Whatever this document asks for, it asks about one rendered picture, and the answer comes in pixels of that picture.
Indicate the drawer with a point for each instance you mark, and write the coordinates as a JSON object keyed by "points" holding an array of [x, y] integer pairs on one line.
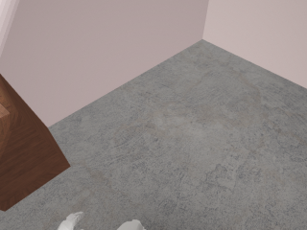
{"points": [[3, 111]]}

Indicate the left robot hand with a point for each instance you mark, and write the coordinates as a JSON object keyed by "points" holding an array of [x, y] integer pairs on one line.
{"points": [[71, 221]]}

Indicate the cabinet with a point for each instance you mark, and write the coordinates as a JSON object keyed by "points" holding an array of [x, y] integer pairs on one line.
{"points": [[29, 155]]}

